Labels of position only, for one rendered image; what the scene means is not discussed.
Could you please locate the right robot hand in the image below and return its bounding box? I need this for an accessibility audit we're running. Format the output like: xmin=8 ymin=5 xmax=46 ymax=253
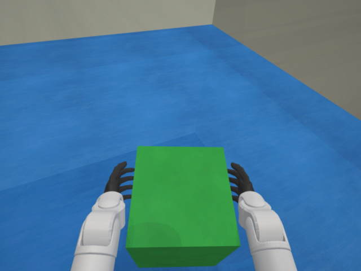
xmin=227 ymin=163 xmax=254 ymax=203

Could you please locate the robot left forearm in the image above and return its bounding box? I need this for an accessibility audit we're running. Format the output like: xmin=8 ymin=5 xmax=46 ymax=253
xmin=71 ymin=191 xmax=125 ymax=271

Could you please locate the carton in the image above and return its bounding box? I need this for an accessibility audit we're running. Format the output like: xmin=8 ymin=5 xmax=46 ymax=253
xmin=125 ymin=146 xmax=241 ymax=268

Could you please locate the left robot hand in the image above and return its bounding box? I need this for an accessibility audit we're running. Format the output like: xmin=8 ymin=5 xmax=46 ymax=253
xmin=104 ymin=161 xmax=135 ymax=200

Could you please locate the robot right forearm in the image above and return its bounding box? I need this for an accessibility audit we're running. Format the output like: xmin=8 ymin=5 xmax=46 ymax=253
xmin=238 ymin=191 xmax=297 ymax=271

